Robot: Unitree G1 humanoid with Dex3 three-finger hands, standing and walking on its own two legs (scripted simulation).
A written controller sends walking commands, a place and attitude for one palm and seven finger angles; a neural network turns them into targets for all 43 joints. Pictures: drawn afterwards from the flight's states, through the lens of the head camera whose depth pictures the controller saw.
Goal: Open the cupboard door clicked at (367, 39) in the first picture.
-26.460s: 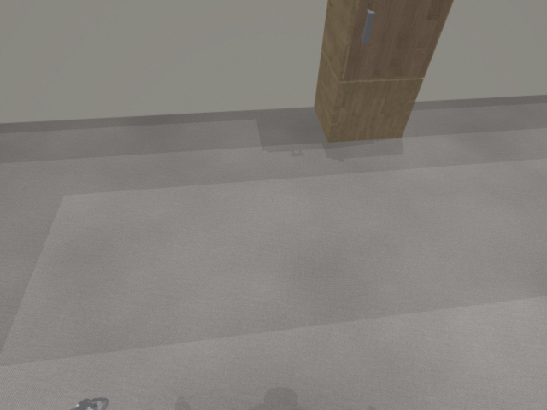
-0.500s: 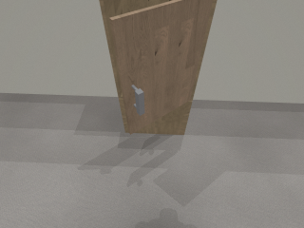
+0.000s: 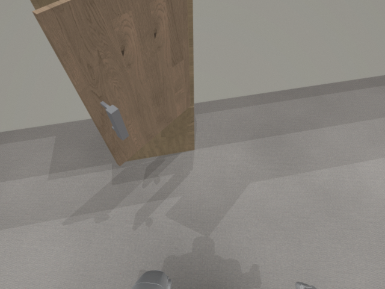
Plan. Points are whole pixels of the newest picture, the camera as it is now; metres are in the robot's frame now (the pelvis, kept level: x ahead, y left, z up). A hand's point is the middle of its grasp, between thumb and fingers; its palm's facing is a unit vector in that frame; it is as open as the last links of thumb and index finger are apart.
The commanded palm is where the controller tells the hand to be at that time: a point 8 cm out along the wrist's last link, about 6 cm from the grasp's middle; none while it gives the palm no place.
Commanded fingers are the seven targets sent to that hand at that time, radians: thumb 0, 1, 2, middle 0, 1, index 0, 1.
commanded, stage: walk to a spot facing it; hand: left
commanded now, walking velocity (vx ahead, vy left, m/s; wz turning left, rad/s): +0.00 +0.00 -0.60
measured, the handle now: (113, 120) +0.56 +0.30 -0.08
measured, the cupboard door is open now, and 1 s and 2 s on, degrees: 39 39 39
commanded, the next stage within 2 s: none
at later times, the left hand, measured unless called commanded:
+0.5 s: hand (126, 264) +0.18 +0.18 -0.17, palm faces -0.28 -0.92 -0.29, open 7.4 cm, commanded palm none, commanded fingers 0.00 0.90 0.90 -0.20 -0.30 -0.20 -0.30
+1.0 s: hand (172, 240) +0.24 +0.08 -0.16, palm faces -0.57 -0.79 -0.24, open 7.4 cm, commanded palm none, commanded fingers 0.00 0.90 0.90 -0.20 -0.30 -0.20 -0.30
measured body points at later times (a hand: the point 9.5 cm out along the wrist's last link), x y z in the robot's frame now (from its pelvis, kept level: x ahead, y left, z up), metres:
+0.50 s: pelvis +0.01 +0.00 -0.02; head +0.07 -0.03 +0.43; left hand +0.19 +0.23 -0.15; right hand -0.01 -0.28 -0.17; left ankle +0.01 +0.16 -0.71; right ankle +0.01 -0.11 -0.74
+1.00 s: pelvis +0.02 -0.03 -0.01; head +0.06 -0.06 +0.44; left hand +0.27 +0.12 -0.14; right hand -0.10 -0.25 -0.15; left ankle +0.10 +0.12 -0.74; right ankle -0.04 -0.12 -0.73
